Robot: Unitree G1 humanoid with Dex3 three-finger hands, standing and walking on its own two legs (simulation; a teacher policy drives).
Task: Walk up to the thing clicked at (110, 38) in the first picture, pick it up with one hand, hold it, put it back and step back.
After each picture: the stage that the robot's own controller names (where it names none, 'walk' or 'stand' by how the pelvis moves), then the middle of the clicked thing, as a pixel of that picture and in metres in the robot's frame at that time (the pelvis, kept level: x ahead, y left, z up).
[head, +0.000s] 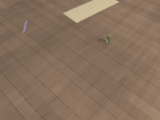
stand; (109, 39) +1.44 -0.35 -0.72
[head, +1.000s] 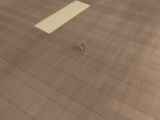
walk; (83, 45) +1.35 +0.04 -0.69
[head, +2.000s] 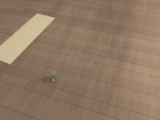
walk; (55, 76) +0.89 +0.28 -0.71
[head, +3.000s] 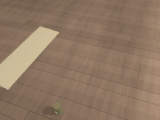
walk; (58, 108) +0.57 +0.24 -0.72
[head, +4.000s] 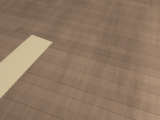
stand; out of the picture +0.43 +0.21 -0.71
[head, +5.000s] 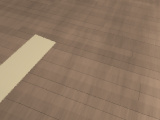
walk; out of the picture +0.40 +0.20 -0.72
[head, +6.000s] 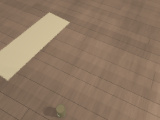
walk; (61, 111) +0.45 +0.13 -0.67
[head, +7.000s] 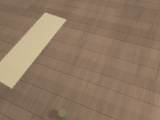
walk; (64, 114) +0.39 +0.22 -0.70
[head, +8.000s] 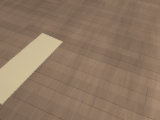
stand; out of the picture +0.39 +0.15 -0.72
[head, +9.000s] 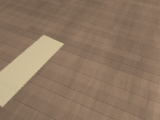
stand; out of the picture +0.37 +0.16 -0.73
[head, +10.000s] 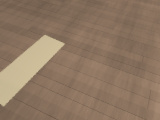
stand; out of the picture +0.37 +0.16 -0.73
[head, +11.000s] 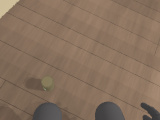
go down; (48, 83) +0.42 +0.14 -0.47
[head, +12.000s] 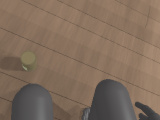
go down; (29, 61) +0.46 +0.17 -0.32
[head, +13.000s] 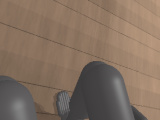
close in; out of the picture +0.45 +0.21 -0.24
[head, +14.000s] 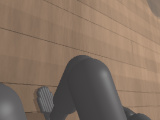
close; out of the picture +0.45 +0.23 -0.23
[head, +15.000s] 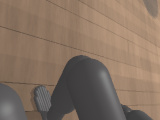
lift; out of the picture +0.43 +0.22 -0.24
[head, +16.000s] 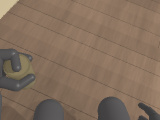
lift; (21, 73) +0.35 +0.19 -0.02
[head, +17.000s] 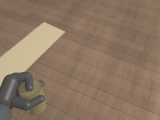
hold; (33, 97) +0.30 +0.16 +0.00
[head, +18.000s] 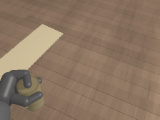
hold; (31, 94) +0.31 +0.17 +0.00
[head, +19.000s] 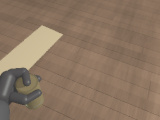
hold; (31, 92) +0.32 +0.17 +0.00
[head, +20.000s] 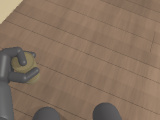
crouch; (27, 69) +0.39 +0.16 -0.07
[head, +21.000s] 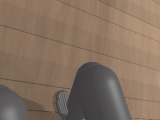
lower; out of the picture +0.47 +0.23 -0.20
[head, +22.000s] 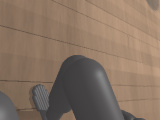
lower; out of the picture +0.45 +0.26 -0.24
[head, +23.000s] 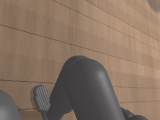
lower; out of the picture +0.45 +0.25 -0.24
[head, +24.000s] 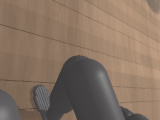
lower; out of the picture +0.45 +0.25 -0.24
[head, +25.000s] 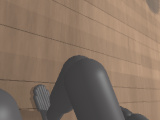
lower; out of the picture +0.45 +0.25 -0.25
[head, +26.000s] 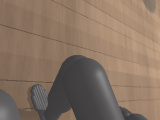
open; out of the picture +0.45 +0.24 -0.25
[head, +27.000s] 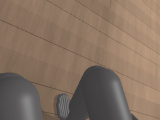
stand; out of the picture +0.45 +0.22 -0.26
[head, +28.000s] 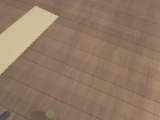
stand; (51, 115) +0.40 +0.14 -0.62
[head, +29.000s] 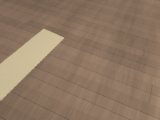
stand; out of the picture +0.39 +0.15 -0.66
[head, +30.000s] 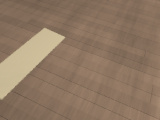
stand; out of the picture +0.39 +0.14 -0.67
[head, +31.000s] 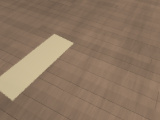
stand; out of the picture +0.40 +0.14 -0.72
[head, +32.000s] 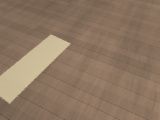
stand; out of the picture +0.38 +0.16 -0.73
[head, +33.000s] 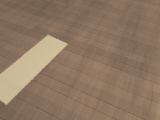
walk; out of the picture +0.38 +0.16 -0.73
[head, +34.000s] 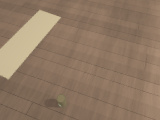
walk; (61, 101) +0.52 +0.15 -0.70
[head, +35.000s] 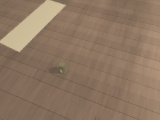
walk; (62, 67) +0.87 +0.21 -0.71
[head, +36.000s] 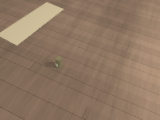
stand; (58, 62) +1.03 +0.15 -0.71
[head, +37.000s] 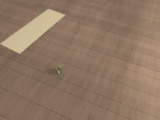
stand; (60, 69) +0.99 +0.18 -0.72
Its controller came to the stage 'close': yes
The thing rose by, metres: 0.71
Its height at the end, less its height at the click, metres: +0.00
